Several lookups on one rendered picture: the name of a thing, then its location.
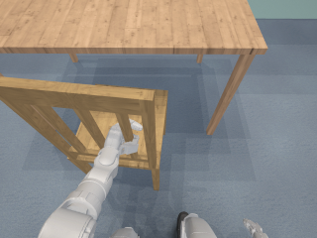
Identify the chair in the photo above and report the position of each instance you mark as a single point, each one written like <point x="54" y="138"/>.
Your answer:
<point x="99" y="107"/>

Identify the table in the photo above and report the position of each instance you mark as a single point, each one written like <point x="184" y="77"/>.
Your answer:
<point x="136" y="27"/>

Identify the robot left thigh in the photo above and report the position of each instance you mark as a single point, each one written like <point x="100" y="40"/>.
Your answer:
<point x="125" y="233"/>

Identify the left robot forearm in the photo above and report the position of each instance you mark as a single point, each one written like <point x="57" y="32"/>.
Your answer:
<point x="92" y="191"/>

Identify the robot right hand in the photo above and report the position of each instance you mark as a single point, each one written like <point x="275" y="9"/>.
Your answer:
<point x="255" y="230"/>

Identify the robot left hand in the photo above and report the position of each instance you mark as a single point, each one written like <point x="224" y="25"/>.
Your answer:
<point x="115" y="139"/>

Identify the robot left upper arm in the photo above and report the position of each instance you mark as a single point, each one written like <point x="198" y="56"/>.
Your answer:
<point x="66" y="223"/>

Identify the robot right foot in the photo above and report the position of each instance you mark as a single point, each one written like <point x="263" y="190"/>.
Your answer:
<point x="180" y="218"/>

